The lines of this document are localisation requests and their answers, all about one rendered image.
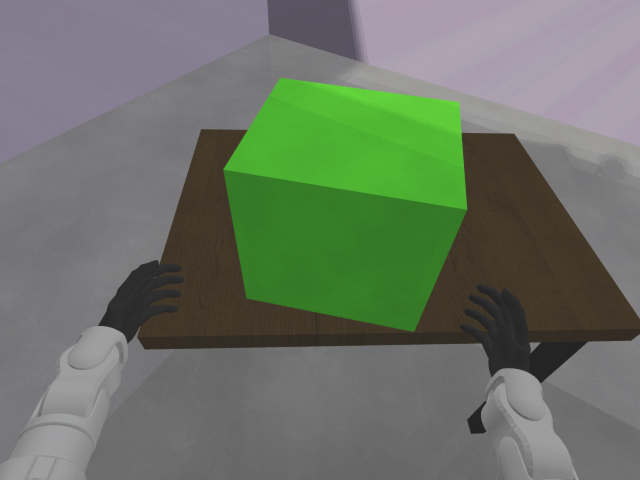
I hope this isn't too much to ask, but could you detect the table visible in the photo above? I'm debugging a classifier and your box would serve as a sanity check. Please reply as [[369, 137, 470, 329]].
[[137, 129, 640, 434]]

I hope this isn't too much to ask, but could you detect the carton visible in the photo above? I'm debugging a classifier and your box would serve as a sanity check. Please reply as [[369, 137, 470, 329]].
[[223, 78, 467, 332]]

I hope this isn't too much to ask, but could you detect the left robot forearm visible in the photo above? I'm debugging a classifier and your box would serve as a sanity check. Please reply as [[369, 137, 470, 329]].
[[0, 326, 128, 480]]

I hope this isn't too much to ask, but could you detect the right robot forearm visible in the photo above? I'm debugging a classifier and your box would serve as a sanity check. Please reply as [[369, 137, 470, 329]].
[[481, 368, 579, 480]]

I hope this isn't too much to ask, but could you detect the right robot hand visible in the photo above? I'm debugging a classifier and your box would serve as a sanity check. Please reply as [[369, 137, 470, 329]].
[[460, 285, 531, 377]]

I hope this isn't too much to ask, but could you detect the left robot hand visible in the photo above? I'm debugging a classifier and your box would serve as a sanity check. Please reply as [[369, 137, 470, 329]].
[[98, 260, 184, 344]]

